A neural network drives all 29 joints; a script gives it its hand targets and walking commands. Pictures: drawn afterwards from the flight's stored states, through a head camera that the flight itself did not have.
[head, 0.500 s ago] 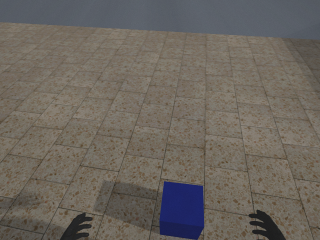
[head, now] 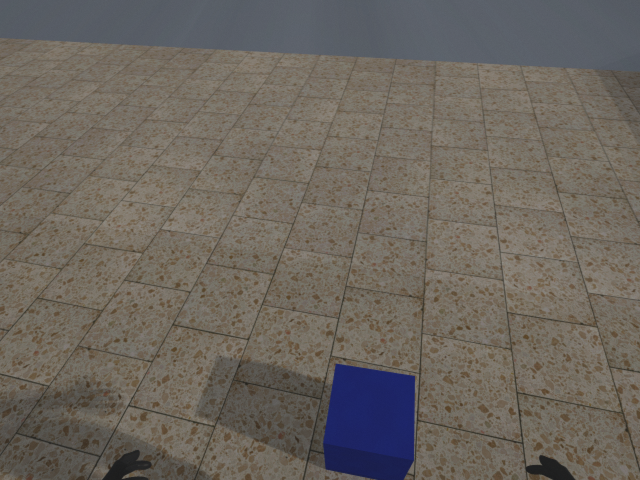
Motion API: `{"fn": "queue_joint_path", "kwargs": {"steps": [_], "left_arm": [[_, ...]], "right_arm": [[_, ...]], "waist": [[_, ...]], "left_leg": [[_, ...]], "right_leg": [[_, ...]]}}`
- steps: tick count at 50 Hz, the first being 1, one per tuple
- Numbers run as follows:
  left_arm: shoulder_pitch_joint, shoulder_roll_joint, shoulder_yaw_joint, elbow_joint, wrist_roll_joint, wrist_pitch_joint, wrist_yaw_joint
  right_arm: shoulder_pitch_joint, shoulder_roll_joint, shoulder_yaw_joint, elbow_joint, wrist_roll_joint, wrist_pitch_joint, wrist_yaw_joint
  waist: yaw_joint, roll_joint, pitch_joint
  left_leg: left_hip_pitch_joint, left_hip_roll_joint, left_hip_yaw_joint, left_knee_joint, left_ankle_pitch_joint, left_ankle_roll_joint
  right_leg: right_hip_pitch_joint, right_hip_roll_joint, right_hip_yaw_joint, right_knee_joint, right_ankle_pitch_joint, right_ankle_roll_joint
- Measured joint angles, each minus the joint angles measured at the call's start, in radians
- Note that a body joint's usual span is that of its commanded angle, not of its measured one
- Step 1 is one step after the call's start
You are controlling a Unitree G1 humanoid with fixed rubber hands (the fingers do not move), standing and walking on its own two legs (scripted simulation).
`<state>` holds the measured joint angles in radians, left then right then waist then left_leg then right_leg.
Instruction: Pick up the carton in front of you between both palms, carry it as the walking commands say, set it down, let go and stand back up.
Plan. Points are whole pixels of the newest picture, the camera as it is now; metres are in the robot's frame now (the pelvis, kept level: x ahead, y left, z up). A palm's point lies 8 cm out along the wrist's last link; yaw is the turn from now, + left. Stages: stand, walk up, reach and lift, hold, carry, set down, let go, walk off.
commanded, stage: stand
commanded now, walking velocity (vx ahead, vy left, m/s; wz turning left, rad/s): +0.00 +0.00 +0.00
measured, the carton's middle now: (368, 424) +0.41 -0.09 -0.64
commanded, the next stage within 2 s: none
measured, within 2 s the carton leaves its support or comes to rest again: neither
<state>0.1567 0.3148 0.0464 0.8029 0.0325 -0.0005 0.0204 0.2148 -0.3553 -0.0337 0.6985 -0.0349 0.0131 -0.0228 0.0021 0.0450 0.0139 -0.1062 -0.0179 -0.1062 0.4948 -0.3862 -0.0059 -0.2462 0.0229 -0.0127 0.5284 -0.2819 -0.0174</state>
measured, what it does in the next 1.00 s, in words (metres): stands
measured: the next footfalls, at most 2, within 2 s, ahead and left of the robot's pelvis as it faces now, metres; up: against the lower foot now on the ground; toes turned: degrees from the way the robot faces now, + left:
none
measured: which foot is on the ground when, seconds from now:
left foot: down 0.00-1.00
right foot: down 0.00-1.00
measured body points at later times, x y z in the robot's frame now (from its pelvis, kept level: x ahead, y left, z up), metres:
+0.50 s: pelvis -0.02 +0.00 +0.01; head -0.02 -0.02 +0.46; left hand +0.10 +0.30 -0.10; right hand +0.10 -0.30 -0.11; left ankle -0.08 +0.13 -0.73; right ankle +0.00 -0.11 -0.73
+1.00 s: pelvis -0.03 +0.00 +0.01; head -0.03 -0.01 +0.46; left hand +0.08 +0.31 -0.10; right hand +0.07 -0.31 -0.11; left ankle -0.08 +0.13 -0.73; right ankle +0.00 -0.11 -0.73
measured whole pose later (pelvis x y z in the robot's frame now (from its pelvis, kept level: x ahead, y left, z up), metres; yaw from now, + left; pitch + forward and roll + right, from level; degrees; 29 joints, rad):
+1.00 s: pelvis -0.03 +0.00 +0.01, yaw -1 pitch -2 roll +0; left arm 0.10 0.37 0.02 1.03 0.02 -0.01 0.00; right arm 0.19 -0.39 0.00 0.93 -0.02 -0.01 -0.02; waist 0.01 0.02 0.03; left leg -0.05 -0.01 -0.10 0.38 -0.29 -0.01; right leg -0.19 0.02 0.00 0.41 -0.18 -0.02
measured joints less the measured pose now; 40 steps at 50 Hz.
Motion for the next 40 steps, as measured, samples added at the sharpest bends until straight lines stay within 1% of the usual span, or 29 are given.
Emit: {"fn": "queue_joint_path", "kwargs": {"steps": [13, 40], "left_arm": [[-0.018, 0.016, -0.003, 0.069, -0.006, -0.003, -0.006], [-0.045, 0.046, -0.019, 0.198, -0.015, -0.005, -0.016]], "right_arm": [[0.0, -0.014, 0.017, 0.061, 0.004, -0.009, -0.003], [-0.015, -0.033, 0.034, 0.194, 0.012, -0.024, 0.002]], "waist": [[0.001, -0.008, 0.004], [0.009, -0.018, 0.014]], "left_leg": [[0.027, 0.005, -0.003, -0.036, 0.027, -0.005], [0.051, 0.003, 0.006, -0.102, 0.089, -0.006]], "right_leg": [[0.028, 0.003, -0.003, -0.036, 0.027, -0.005], [0.052, -0.001, 0.008, -0.106, 0.093, -0.004]]}}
